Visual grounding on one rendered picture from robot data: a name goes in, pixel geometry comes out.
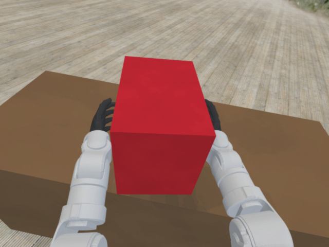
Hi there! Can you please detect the pedestal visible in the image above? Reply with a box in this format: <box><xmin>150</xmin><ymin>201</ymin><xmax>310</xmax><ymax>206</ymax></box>
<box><xmin>0</xmin><ymin>71</ymin><xmax>329</xmax><ymax>247</ymax></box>

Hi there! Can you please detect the robot right hand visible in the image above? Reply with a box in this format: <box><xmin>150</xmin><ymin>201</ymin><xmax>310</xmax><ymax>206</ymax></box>
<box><xmin>205</xmin><ymin>99</ymin><xmax>221</xmax><ymax>131</ymax></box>

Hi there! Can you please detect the robot left hand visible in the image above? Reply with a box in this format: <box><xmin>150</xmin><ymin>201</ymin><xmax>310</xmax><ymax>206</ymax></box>
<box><xmin>90</xmin><ymin>98</ymin><xmax>116</xmax><ymax>132</ymax></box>

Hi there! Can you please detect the robot right forearm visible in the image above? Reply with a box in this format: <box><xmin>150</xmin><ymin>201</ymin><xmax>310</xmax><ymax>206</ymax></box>
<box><xmin>206</xmin><ymin>130</ymin><xmax>294</xmax><ymax>247</ymax></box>

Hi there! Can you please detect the robot right upper arm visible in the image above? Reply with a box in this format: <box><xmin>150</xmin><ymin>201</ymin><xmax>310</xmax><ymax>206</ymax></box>
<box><xmin>229</xmin><ymin>210</ymin><xmax>293</xmax><ymax>247</ymax></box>

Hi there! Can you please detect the robot left upper arm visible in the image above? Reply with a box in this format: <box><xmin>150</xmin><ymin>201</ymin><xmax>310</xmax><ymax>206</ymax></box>
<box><xmin>51</xmin><ymin>232</ymin><xmax>107</xmax><ymax>247</ymax></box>

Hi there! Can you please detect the robot left forearm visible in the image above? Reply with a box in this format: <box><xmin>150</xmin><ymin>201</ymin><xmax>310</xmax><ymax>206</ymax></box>
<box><xmin>50</xmin><ymin>130</ymin><xmax>112</xmax><ymax>247</ymax></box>

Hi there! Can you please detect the carton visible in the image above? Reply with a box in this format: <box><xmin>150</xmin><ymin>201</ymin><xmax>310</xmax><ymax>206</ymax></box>
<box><xmin>110</xmin><ymin>56</ymin><xmax>216</xmax><ymax>195</ymax></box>

